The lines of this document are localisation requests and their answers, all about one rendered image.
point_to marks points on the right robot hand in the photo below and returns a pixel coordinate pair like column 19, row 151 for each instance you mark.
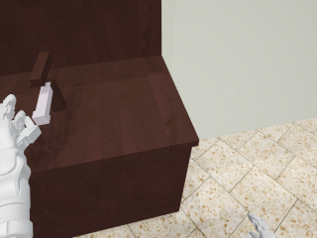
column 261, row 226

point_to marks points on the left robot hand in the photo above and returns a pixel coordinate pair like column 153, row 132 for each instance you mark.
column 13, row 133

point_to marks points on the tap lever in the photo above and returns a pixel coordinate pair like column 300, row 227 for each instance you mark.
column 42, row 114

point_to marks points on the counter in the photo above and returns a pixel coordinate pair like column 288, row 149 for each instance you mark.
column 119, row 141

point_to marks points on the left robot forearm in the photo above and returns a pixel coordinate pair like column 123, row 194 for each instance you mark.
column 15, row 195

